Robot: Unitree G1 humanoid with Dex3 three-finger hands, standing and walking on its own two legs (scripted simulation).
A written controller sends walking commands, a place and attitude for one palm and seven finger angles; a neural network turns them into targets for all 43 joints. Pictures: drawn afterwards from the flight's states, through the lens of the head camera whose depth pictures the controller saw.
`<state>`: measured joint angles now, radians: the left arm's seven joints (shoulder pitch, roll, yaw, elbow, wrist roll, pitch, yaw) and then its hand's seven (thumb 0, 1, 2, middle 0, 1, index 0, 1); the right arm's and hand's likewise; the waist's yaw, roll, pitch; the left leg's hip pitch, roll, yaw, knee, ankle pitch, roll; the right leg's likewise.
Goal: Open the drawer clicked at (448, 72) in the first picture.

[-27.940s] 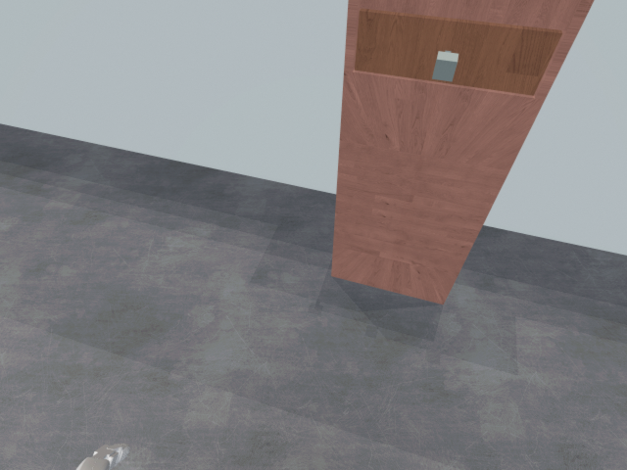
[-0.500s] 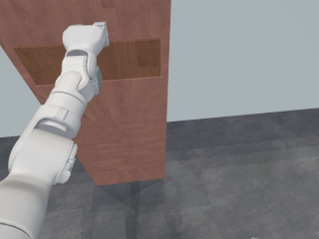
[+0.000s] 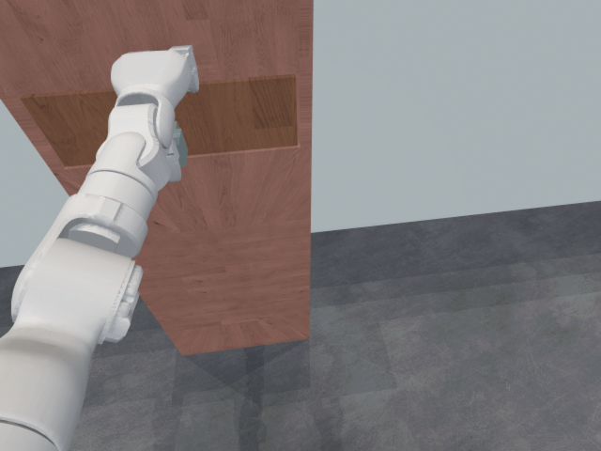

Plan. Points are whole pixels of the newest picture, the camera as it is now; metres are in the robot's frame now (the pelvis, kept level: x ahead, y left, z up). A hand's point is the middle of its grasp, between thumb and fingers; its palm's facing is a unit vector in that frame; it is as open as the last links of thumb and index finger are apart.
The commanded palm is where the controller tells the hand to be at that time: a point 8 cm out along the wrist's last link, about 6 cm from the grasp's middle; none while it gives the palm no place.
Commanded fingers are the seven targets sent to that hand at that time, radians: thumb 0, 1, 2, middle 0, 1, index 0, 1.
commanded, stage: lift the fingers back up to retry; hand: left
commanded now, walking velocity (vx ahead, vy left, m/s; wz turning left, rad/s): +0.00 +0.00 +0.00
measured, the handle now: (171, 140) +0.54 +0.16 +0.14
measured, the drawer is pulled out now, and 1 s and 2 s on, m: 0.00 0.00 0.00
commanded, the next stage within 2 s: re-aim the fingers above the handle in 0.52 s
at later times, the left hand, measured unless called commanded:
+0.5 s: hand (165, 111) +0.51 +0.15 +0.21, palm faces +0.02 -0.02 -1.00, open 13.4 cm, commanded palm +0.50 +0.19 +0.25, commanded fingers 0.00 -0.50 0.30 -0.30 -1.20 -0.30 -1.20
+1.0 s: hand (165, 111) +0.51 +0.15 +0.21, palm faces +0.02 -0.03 -1.00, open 13.4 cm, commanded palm +0.50 +0.19 +0.25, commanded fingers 0.00 -0.50 0.30 -0.30 -1.20 -0.30 -1.20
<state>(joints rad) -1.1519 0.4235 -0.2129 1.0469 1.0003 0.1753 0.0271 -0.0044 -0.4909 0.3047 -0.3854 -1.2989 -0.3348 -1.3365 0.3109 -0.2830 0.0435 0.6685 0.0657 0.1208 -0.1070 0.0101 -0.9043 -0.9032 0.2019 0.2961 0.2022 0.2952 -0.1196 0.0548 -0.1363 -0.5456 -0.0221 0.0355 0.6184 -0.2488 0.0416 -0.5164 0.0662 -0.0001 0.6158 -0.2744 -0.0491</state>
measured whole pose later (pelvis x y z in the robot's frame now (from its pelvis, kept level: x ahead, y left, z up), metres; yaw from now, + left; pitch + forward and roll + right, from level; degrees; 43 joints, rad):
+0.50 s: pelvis +0.00 -0.01 +0.01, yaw +0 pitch +9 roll +0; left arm -1.14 0.45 -0.16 1.08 1.00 0.10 -0.03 0.00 -0.49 0.30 -0.43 -1.22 -0.39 -1.24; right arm 0.31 -0.28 0.03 0.70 0.07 0.07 -0.11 0.01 -0.90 -0.90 0.20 0.30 0.20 0.30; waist -0.11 0.08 -0.12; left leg -0.49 -0.02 0.03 0.56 -0.23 0.03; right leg -0.46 0.07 0.00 0.56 -0.26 -0.06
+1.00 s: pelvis +0.01 -0.01 +0.01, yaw +1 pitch +9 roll +0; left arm -1.15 0.45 -0.16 1.07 1.00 0.09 -0.04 0.00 -0.49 0.30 -0.44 -1.21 -0.39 -1.24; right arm 0.30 -0.29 0.03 0.71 0.07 0.07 -0.11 0.01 -0.90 -0.90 0.20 0.30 0.20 0.30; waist -0.11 0.07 -0.12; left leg -0.48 -0.02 0.02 0.56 -0.23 0.03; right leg -0.45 0.07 -0.01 0.56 -0.26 -0.07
